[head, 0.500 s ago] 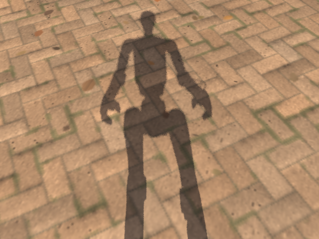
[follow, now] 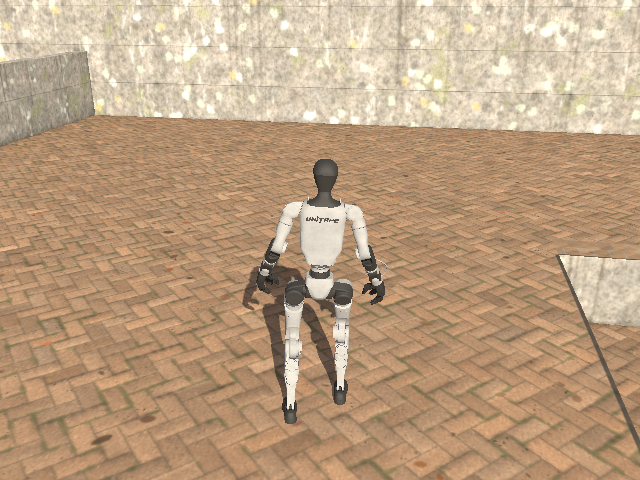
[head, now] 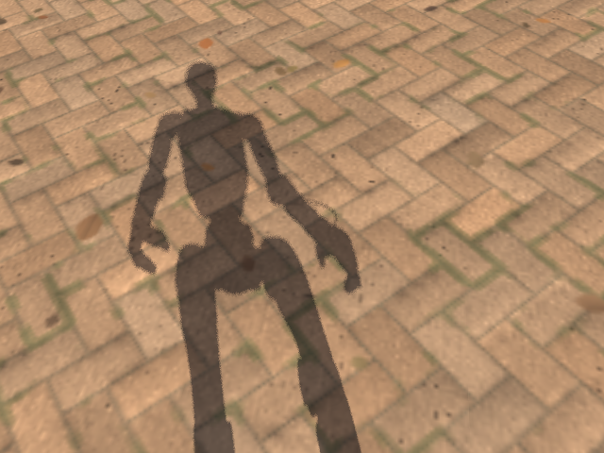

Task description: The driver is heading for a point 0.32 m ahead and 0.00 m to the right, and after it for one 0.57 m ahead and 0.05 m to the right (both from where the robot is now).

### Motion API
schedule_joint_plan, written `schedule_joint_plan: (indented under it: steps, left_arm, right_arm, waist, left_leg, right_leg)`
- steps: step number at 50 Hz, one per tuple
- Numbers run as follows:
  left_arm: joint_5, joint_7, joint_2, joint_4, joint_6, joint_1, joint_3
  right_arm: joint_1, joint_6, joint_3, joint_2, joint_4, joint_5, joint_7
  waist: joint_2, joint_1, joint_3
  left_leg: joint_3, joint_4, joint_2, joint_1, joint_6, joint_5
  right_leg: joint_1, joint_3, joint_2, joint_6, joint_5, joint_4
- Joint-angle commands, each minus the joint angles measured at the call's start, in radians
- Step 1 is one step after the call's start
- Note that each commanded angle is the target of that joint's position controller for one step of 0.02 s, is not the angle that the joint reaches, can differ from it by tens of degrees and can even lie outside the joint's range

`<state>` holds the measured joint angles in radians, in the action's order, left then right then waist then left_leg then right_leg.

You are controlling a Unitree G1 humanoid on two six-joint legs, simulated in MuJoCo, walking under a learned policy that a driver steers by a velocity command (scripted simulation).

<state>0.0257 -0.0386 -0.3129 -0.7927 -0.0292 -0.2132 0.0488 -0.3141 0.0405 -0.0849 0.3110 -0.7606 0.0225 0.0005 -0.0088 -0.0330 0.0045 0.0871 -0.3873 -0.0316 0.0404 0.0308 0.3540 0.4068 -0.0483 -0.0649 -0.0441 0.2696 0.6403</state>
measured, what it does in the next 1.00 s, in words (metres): walks ahead: right foot, then left foot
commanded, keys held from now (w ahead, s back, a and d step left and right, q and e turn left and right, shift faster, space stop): w+e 0.18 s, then w+q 0.04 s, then q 0.72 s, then no key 0.06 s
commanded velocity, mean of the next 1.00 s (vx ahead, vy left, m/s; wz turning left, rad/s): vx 0.20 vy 0.00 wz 0.15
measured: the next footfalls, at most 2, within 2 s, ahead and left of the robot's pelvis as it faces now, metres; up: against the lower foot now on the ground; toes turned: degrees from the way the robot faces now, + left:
right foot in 0.02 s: +0.10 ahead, -0.11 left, +0.00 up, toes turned -4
left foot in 0.50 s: +0.42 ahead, +0.02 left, +0.00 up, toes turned -5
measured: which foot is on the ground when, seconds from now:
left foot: down 0.00-0.02, up 0.04-0.48, down 0.50-0.90, up 0.92-1.00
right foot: up 0.00-0.00, down 0.02-0.52, up 0.54-0.88, down 0.90-1.00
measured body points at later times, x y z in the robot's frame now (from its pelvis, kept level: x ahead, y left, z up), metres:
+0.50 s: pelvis +0.23 -0.05 -0.01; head +0.26 -0.06 +0.44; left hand +0.29 +0.24 -0.12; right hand +0.42 -0.30 -0.10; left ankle +0.38 +0.03 -0.73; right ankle +0.06 -0.10 -0.73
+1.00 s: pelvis +0.33 -0.11 +0.00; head +0.36 -0.12 +0.45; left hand +0.41 +0.19 -0.08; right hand +0.54 -0.36 -0.10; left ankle +0.33 +0.02 -0.68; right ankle +0.39 -0.22 -0.73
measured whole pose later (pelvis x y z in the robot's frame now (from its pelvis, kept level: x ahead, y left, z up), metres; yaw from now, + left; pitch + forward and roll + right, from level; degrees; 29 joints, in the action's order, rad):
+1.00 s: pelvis +0.33 -0.11 +0.00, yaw +12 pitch +2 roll +1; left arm -0.04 0.03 -0.27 -0.66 -0.01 -0.21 0.04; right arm -0.17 -0.04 -0.09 0.33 -0.66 0.01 -0.02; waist -0.04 0.00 0.02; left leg -0.14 -0.97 0.13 0.53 0.03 0.45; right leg 0.35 0.04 -0.01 0.00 0.22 0.54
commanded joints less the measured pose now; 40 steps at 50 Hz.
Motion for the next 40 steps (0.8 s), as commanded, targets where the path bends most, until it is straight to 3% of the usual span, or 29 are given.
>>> schedule_joint_plan:
  steps: [1, 2, 3, 4, 5, 6, 7, 9, 12, 14, 17, 21, 23, 24, 25, 26, 27, 28, 29, 30, 32, 33, 35, 37, 40]
  left_arm:
    - [0.013, 0.013, -0.158, -0.008, -0.005, -0.225, 0.063]
    - [0.006, 0.025, -0.313, 0.003, -0.013, -0.304, 0.094]
    - [-0.009, 0.011, -0.264, 0.033, -0.035, -0.285, 0.072]
    - [-0.017, 0.008, -0.207, 0.050, -0.051, -0.226, 0.057]
    - [-0.019, 0.007, -0.164, 0.066, -0.058, -0.184, 0.045]
    - [-0.018, 0.010, -0.142, 0.078, -0.054, -0.142, 0.037]
    - [-0.024, 0.015, -0.127, 0.090, -0.052, -0.116, 0.029]
    - [-0.022, 0.026, -0.126, 0.100, -0.050, -0.121, 0.028]
    - [-0.024, 0.044, -0.121, 0.089, -0.051, -0.131, 0.025]
    - [-0.027, 0.057, -0.113, 0.075, -0.042, -0.129, 0.020]
    - [-0.029, 0.072, -0.118, 0.040, -0.034, -0.182, 0.019]
    - [-0.036, 0.072, -0.128, 0.025, -0.024, -0.155, 0.026]
    - [-0.032, 0.081, -0.144, 0.038, -0.011, -0.122, 0.035]
    - [-0.032, 0.086, -0.143, 0.051, 0.000, -0.099, 0.035]
    - [-0.042, 0.087, -0.137, 0.075, 0.002, -0.088, 0.028]
    - [-0.069, 0.082, -0.061, 0.106, -0.007, -0.198, 0.007]
    - [-0.055, 0.066, -0.072, 0.101, -0.014, -0.256, -0.002]
    - [-0.026, 0.053, -0.151, 0.108, -0.014, -0.179, 0.017]
    - [-0.017, 0.052, -0.152, 0.135, -0.007, -0.094, 0.019]
    - [-0.025, 0.058, -0.137, 0.145, 0.005, -0.054, 0.017]
    - [-0.037, 0.068, -0.108, 0.158, 0.027, -0.064, 0.014]
    - [-0.041, 0.072, -0.080, 0.153, 0.029, -0.084, 0.007]
    - [-0.047, 0.082, -0.060, 0.149, 0.024, -0.092, 0.000]
    - [-0.042, 0.084, -0.065, 0.152, 0.024, -0.075, 0.001]
    - [-0.033, 0.080, -0.070, 0.174, 0.022, -0.023, 0.006]
  right_arm:
    - [0.101, 0.021, -0.009, 0.069, 0.080, -0.020, 0.001]
    - [0.129, 0.034, 0.018, -0.009, 0.161, -0.041, 0.000]
    - [0.146, 0.059, 0.011, 0.045, 0.168, -0.005, -0.001]
    - [0.177, 0.076, -0.001, 0.104, 0.171, 0.028, 0.007]
    - [0.177, 0.086, -0.003, 0.117, 0.159, 0.019, 0.008]
    - [0.175, 0.091, -0.004, 0.109, 0.146, -0.010, 0.005]
    - [0.172, 0.089, -0.009, 0.109, 0.140, -0.028, 0.004]
    - [0.175, 0.077, -0.010, 0.092, 0.134, -0.033, 0.010]
    - [0.202, 0.057, 0.001, 0.060, 0.125, -0.028, 0.011]
    - [0.248, 0.058, 0.016, 0.024, 0.132, -0.028, 0.018]
    - [0.336, 0.064, 0.030, -0.002, 0.146, -0.019, 0.042]
    - [0.333, 0.066, 0.021, 0.036, 0.149, -0.013, 0.064]
    - [0.237, 0.069, 0.002, 0.090, 0.130, -0.023, 0.070]
    - [0.131, 0.072, -0.013, 0.118, 0.103, -0.026, 0.067]
    - [0.027, 0.074, -0.022, 0.151, 0.092, -0.032, 0.056]
    - [0.005, 0.067, -0.033, 0.234, 0.111, -0.042, 0.048]
    - [0.012, 0.054, -0.019, 0.183, 0.125, -0.039, 0.041]
    - [0.069, 0.035, -0.015, 0.142, 0.149, -0.019, 0.030]
    - [0.131, 0.016, -0.005, 0.111, 0.160, -0.010, 0.019]
    - [0.165, 0.002, 0.002, 0.100, 0.167, -0.008, 0.011]
    - [0.203, -0.013, -0.003, 0.116, 0.172, -0.023, 0.005]
    - [0.212, -0.017, -0.009, 0.123, 0.173, -0.028, 0.004]
    - [0.192, -0.024, -0.022, 0.146, 0.168, -0.030, -0.004]
    - [0.189, -0.037, -0.030, 0.158, 0.169, -0.018, -0.014]
    - [0.189, -0.059, -0.032, 0.158, 0.170, -0.011, -0.023]
  waist:
    - [0.072, 0.147, -0.029]
    - [0.392, 0.143, -0.062]
    - [0.271, 0.149, -0.115]
    - [0.192, 0.133, -0.029]
    - [0.123, 0.110, 0.004]
    - [0.065, 0.086, 0.023]
    - [0.069, 0.066, 0.026]
    - [0.086, 0.057, 0.020]
    - [0.077, 0.059, 0.033]
    - [0.087, 0.070, 0.034]
    - [0.089, 0.116, 0.033]
    - [0.083, 0.096, 0.028]
    - [0.098, 0.044, -0.028]
    - [0.084, -0.009, -0.085]
    - [0.036, -0.059, -0.172]
    - [-0.209, 0.017, -0.301]
    - [-0.224, 0.016, -0.447]
    - [-0.107, -0.013, -0.369]
    - [-0.028, -0.002, -0.236]
    - [0.037, 0.019, -0.139]
    - [-0.015, 0.067, -0.054]
    - [-0.053, 0.076, -0.052]
    - [-0.084, 0.067, -0.105]
    - [-0.087, 0.054, -0.152]
    - [-0.117, 0.033, -0.144]
  left_leg:
    - [0.011, -0.258, -0.120, 0.325, -0.104, -0.104]
    - [0.061, -0.706, 0.058, 0.654, 0.005, 0.132]
    - [-0.158, -0.857, 0.077, 0.788, -0.011, 0.215]
    - [-0.180, -0.893, 0.014, 0.864, -0.045, 0.138]
    - [-0.177, -0.850, -0.025, 0.836, -0.066, 0.049]
    - [-0.178, -0.774, -0.053, 0.794, -0.068, -0.025]
    - [-0.180, -0.703, -0.068, 0.727, -0.064, -0.086]
    - [-0.157, -0.619, -0.050, 0.675, -0.038, -0.171]
    - [-0.120, -0.463, -0.040, 0.675, 0.002, -0.318]
    - [-0.080, -0.318, -0.016, 0.578, 0.008, -0.425]
    - [-0.049, -0.195, 0.008, 0.480, -0.008, -0.577]
    - [-0.071, -0.127, 0.031, 0.477, -0.062, -0.490]
    - [-0.052, -0.122, 0.076, 0.423, -0.097, -0.373]
    - [-0.033, -0.072, 0.103, 0.318, -0.118, -0.402]
    - [-0.132, -0.047, 0.030, 0.106, -0.169, -0.608]
    - [-0.480, -0.154, -0.236, -0.250, -0.344, -0.989]
    - [-0.787, -0.066, -0.368, -0.386, -0.487, -0.886]
    - [-0.695, -0.009, -0.308, -0.262, -0.435, -0.625]
    - [-0.596, 0.030, -0.252, -0.108, -0.376, -0.448]
    - [-0.541, 0.078, -0.221, 0.059, -0.342, -0.357]
    - [-0.463, 0.127, -0.133, 0.292, -0.303, -0.272]
    - [-0.422, 0.126, -0.100, 0.342, -0.297, -0.323]
    - [-0.401, 0.093, -0.090, 0.338, -0.302, -0.442]
    - [-0.411, 0.077, -0.083, 0.329, -0.283, -0.367]
    - [-0.467, 0.069, -0.071, 0.329, -0.250, -0.179]
  right_leg:
    - [-0.388, 0.028, 0.043, -0.066, 0.031, -0.086]
    - [-0.547, 0.621, -0.214, -0.250, 0.263, -0.329]
    - [-0.581, 0.914, -0.299, -0.327, 0.478, -0.495]
    - [-0.540, 0.832, -0.304, -0.301, 0.471, -0.489]
    - [-0.483, 0.719, -0.261, -0.261, 0.365, -0.459]
    - [-0.424, 0.617, -0.219, -0.229, 0.237, -0.442]
    - [-0.371, 0.532, -0.175, -0.205, 0.130, -0.448]
    - [-0.342, 0.442, -0.130, -0.198, -0.030, -0.467]
    - [-0.343, 0.286, -0.100, -0.172, -0.329, -0.473]
    - [-0.289, 0.159, -0.048, -0.120, -0.562, -0.444]
    - [-0.265, 0.105, -0.047, -0.079, -0.572, -0.437]
    - [-0.376, 0.103, -0.103, -0.084, -0.645, -0.357]
    - [-0.456, 0.099, -0.109, -0.077, -0.882, -0.207]
    - [-0.461, 0.075, -0.080, -0.058, -0.956, -0.048]
    - [-0.345, 0.051, -0.032, -0.017, -0.807, 0.183]
    - [0.009, 0.034, 0.112, 0.073, -0.031, 0.579]
    - [0.198, 0.153, 0.196, 0.113, 0.415, 0.789]
    - [0.237, 0.210, 0.127, 0.100, 0.323, 0.818]
    - [0.261, 0.182, 0.092, 0.093, 0.256, 0.775]
    - [0.250, 0.166, 0.063, 0.095, 0.215, 0.705]
    - [0.130, 0.146, 0.040, 0.099, 0.171, 0.512]
    - [0.086, 0.121, 0.051, 0.108, 0.169, 0.425]
    - [0.039, 0.111, 0.065, 0.126, 0.145, 0.323]
    - [0.005, 0.121, 0.070, 0.134, 0.067, 0.244]
    - [-0.012, 0.131, 0.083, 0.132, 0.023, 0.147]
